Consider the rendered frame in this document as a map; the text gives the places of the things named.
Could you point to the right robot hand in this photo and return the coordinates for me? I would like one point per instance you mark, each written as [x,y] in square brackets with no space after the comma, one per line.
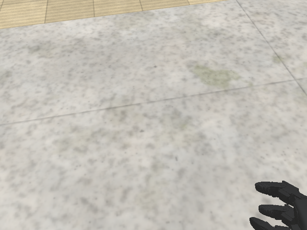
[295,218]

